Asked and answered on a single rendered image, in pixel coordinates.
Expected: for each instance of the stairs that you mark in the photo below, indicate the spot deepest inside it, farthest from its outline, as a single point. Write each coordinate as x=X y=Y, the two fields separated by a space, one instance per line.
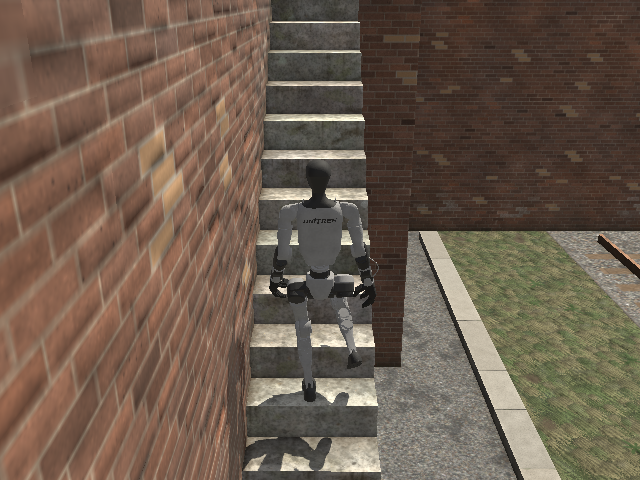
x=314 y=101

